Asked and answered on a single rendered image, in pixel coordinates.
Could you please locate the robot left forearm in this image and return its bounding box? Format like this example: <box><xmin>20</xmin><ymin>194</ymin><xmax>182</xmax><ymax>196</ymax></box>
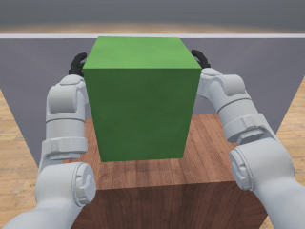
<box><xmin>34</xmin><ymin>74</ymin><xmax>89</xmax><ymax>202</ymax></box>

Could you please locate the robot left hand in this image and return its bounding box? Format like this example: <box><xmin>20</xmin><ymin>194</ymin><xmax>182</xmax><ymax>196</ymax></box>
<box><xmin>69</xmin><ymin>52</ymin><xmax>87</xmax><ymax>80</ymax></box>

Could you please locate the carton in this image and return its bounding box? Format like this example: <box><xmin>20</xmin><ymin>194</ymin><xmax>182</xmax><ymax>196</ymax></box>
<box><xmin>82</xmin><ymin>36</ymin><xmax>202</xmax><ymax>162</ymax></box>

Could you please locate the pedestal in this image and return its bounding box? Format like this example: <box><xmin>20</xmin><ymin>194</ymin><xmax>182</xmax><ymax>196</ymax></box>
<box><xmin>63</xmin><ymin>114</ymin><xmax>268</xmax><ymax>229</ymax></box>

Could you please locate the robot right forearm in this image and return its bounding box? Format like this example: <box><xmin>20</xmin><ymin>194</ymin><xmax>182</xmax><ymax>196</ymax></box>
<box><xmin>197</xmin><ymin>68</ymin><xmax>295</xmax><ymax>176</ymax></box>

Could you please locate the left robot upper arm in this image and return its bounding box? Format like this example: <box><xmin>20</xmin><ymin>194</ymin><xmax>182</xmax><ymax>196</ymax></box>
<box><xmin>1</xmin><ymin>161</ymin><xmax>96</xmax><ymax>229</ymax></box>

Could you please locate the robot right hand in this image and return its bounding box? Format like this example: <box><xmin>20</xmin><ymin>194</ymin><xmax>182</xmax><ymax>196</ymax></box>
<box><xmin>191</xmin><ymin>50</ymin><xmax>211</xmax><ymax>70</ymax></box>

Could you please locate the right robot upper arm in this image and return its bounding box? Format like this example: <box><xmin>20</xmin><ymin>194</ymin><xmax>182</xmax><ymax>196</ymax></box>
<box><xmin>229</xmin><ymin>137</ymin><xmax>305</xmax><ymax>229</ymax></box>

